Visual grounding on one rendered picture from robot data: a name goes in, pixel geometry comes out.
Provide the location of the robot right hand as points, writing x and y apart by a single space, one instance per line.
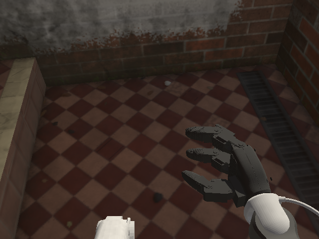
246 176

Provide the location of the left robot thigh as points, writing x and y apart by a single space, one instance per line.
115 227

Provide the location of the robot right forearm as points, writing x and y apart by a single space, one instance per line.
267 219

